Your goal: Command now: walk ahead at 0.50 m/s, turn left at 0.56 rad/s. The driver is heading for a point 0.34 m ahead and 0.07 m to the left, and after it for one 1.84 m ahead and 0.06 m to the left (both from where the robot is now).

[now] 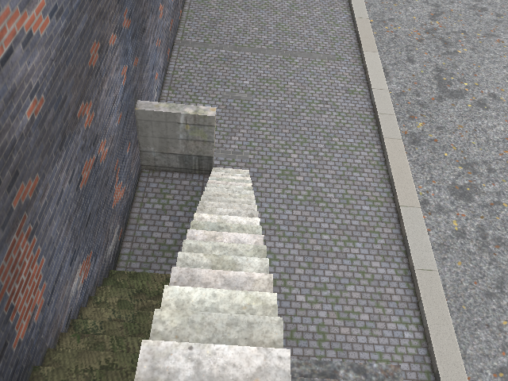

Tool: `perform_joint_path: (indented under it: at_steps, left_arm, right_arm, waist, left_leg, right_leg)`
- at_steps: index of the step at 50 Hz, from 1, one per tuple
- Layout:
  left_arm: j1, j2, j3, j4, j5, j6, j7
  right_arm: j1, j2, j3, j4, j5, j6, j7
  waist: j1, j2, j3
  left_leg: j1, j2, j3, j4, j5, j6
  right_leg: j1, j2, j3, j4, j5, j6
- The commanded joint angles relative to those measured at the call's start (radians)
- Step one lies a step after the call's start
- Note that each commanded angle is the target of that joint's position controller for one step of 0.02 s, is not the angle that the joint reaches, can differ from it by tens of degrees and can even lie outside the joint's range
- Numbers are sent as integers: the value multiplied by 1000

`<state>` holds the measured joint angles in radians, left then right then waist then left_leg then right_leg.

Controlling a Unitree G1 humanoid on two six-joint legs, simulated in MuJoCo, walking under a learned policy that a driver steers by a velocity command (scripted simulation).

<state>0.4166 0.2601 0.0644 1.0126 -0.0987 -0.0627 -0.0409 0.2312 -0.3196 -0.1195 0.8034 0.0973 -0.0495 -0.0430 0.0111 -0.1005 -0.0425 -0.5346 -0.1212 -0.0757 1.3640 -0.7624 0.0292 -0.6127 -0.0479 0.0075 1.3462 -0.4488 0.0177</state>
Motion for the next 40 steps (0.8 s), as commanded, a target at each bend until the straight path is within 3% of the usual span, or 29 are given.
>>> perform_joint_path:
  at_steps: [1, 2, 3, 4, 5, 6, 7, 8, 9, 10, 11, 12, 13, 14, 16, 18, 20, 21, 22, 23, 24, 25, 27, 29, 32, 34, 36, 38, 40]
  left_arm:
    - [-493, 213, 62, -172, -44, -33, -4]
    - [-334, 140, 49, -127, -41, -24, 2]
    - [-216, 145, 55, -69, -40, -14, 13]
    - [32, 78, 40, -26, -51, 0, 3]
    - [249, -23, 8, -3, -8, 7, -14]
    - [464, -27, -2, 60, 51, 5, -10]
    - [441, 62, -30, 16, 24, 1, -24]
    - [383, 121, -12, 8, -1, 19, -25]
    - [273, 79, -28, -30, 31, 12, -17]
    - [186, 83, -42, -2, 52, 1, -31]
    - [153, 202, -7, 25, 72, 4, -38]
    - [84, 230, 9, 48, 73, 0, -39]
    - [-103, 72, -44, -18, 50, -18, -32]
    - [-142, -12, -76, -41, 15, -42, -20]
    - [-181, 67, -75, -58, 4, -30, 1]
    - [-243, 132, -68, -103, -1, 19, 1]
    - [-260, 166, -64, -129, -24, 63, 3]
    - [-193, 158, -79, -128, -40, 70, 21]
    - [-169, 140, -86, -122, -64, 53, 61]
    - [-19, 139, -63, -123, 17, 25, 92]
    - [57, 149, -48, -109, 32, 36, 77]
    - [106, 201, -21, -62, 48, 37, 25]
    - [75, 112, -30, -94, 18, 89, -7]
    - [125, 72, -36, -20, 50, 137, 25]
    - [-54, 216, 36, -50, 11, 108, 36]
    - [-112, 140, 43, -80, 42, 109, 6]
    - [54, 123, 61, -22, 15, 134, -3]
    - [27, 126, 68, -69, 34, 153, -16]
    - [131, 145, 96, -84, 46, 138, -36]
  right_arm:
    - [372, -45, 8, 124, -55, -37, 0]
    - [242, -1, 42, 103, -58, -36, 15]
    - [186, 17, 64, 95, -40, -27, 9]
    - [-20, 35, 85, 26, 3, -20, 16]
    - [-165, 62, 119, -1, 49, -32, 6]
    - [-305, 64, 122, -35, 46, -19, -3]
    - [-195, 24, 101, -100, 73, -12, 0]
    - [-88, -49, 74, -56, 53, -10, 23]
    - [-109, -91, 45, -9, 38, 21, 48]
    - [-36, -57, 35, 14, 5, 51, 48]
    - [31, -47, 31, 11, 8, 78, 55]
    - [73, -19, 31, 29, 45, 112, 32]
    - [37, -123, -6, -3, 77, 138, 1]
    - [48, -149, -20, 12, 62, 130, -10]
    - [-43, -68, -31, -18, -16, 124, 15]
    - [118, -58, -37, 16, -35, 139, -6]
    - [128, -79, -43, -2, -46, 137, -6]
    - [181, -115, -50, 12, -30, 106, 19]
    - [311, -100, -44, 50, -44, 47, 38]
    - [357, -122, -10, 79, -75, 11, 57]
    - [340, -50, 40, 40, -33, 12, 46]
    - [409, 5, 61, 73, -5, 16, 41]
    - [253, -130, 18, 78, -37, 28, 58]
    - [109, -49, 51, 52, -60, 0, 69]
    - [27, -6, 75, 1, -20, -17, 37]
    - [56, -29, 84, 20, -26, -6, 15]
    - [24, -23, 93, 31, -34, 15, -9]
    - [-36, 26, 119, -23, 9, 22, -26]
    - [-4, -29, 123, -7, 55, 13, -42]
  waist:
    - [-286, 283, 232]
    - [-130, 195, 164]
    - [-87, 184, 138]
    - [77, 201, 90]
    - [263, 47, 21]
    - [383, 82, -88]
    - [301, -185, -116]
    - [202, -212, -102]
    - [165, -52, 85]
    - [77, -100, 178]
    - [29, -285, 156]
    - [12, -299, 188]
    - [-16, -234, 301]
    - [-10, -126, 274]
    - [6, -77, 142]
    - [-76, -60, 0]
    - [-78, 28, 20]
    - [-71, 6, 144]
    - [-154, 135, 260]
    - [-103, 444, 211]
    - [-69, 483, 162]
    - [-78, 364, 118]
    - [62, 256, 111]
    - [74, 164, 102]
    - [13, 84, 91]
    - [-25, 83, -21]
    - [22, 216, -52]
    - [24, 113, 79]
    - [74, 123, 85]
  left_leg:
    - [253, 54, -272, -271, 19, 89]
    - [188, 56, -160, -251, -31, 89]
    - [62, 24, -116, -160, 36, 107]
    - [-207, -7, -16, 65, 135, 122]
    - [-400, -104, 56, 449, 163, 129]
    - [-724, -138, -17, 733, 96, 139]
    - [-895, -55, -96, 765, 120, 162]
    - [-918, 57, -85, 476, 295, 191]
    - [-806, 16, -7, 105, 492, 134]
    - [-556, 18, 71, -30, 520, 91]
    - [-439, 73, 32, -53, 450, 29]
    - [-382, 112, -16, 5, 516, -1]
    - [-340, 117, -30, -259, 667, 7]
    - [-107, 76, 35, -446, 985, -13]
    - [374, -4, 117, -639, 1280, -28]
    - [542, -7, 146, -559, 1297, -23]
    - [590, 9, 169, -687, 1203, -30]
    - [553, 77, 34, -952, 1039, 5]
    - [642, 130, -94, -1340, 1042, 87]
    - [889, 249, -157, -986, 1999, 91]
    - [1005, 333, -148, -697, 2369, 114]
    - [862, 302, -91, -663, 1903, 58]
    - [404, 364, -260, -748, 1309, 191]
    - [166, 327, -166, -787, 1579, 179]
    - [116, 250, -35, -616, 1031, 97]
    - [138, 238, -8, -529, 958, 68]
    - [89, 240, 17, -368, 947, 36]
    - [88, 216, 140, -207, 884, 6]
    - [70, 197, 184, 7, 1056, 14]
  right_leg:
    - [-494, 77, 47, -423, 330, 16]
    - [-313, 131, -31, -493, 510, 41]
    - [-39, 119, 3, -673, 649, 32]
    - [437, -6, 92, -858, 671, -1]
    - [829, -110, 123, -1007, 888, -83]
    - [1212, -133, 89, -682, 879, -76]
    - [1233, -278, 186, -517, 841, -5]
    - [1143, -307, 271, -547, 828, 55]
    - [792, -239, 131, -668, 564, 58]
    - [459, -179, 59, -749, 537, 39]
    - [361, -318, 259, -849, 618, -61]
    - [279, -361, 321, -862, 689, -123]
    - [124, -267, 153, -769, 456, -81]
    - [12, -215, 42, -675, 363, -57]
    - [-107, -140, -88, -582, 233, -44]
    - [14, -126, -161, -356, 316, -17]
    - [115, -119, -185, -36, 443, 25]
    - [91, -129, -130, 149, 534, 32]
    - [-11, -42, -110, 444, 425, 7]
    - [-311, 56, -121, 757, -512, 4]
    - [-529, 4, -19, 632, -476, -1]
    - [-487, -27, 32, 374, -273, -37]
    - [-324, -77, 45, 87, 109, 30]
    - [6, -24, 42, -82, 187, 59]
    - [53, 50, 82, -517, 775, 23]
    - [247, 97, 11, -612, 935, -3]
    - [382, 126, 19, -492, 907, -19]
    - [330, 132, -49, -753, 809, -35]
    - [575, 125, -104, -927, 902, -45]
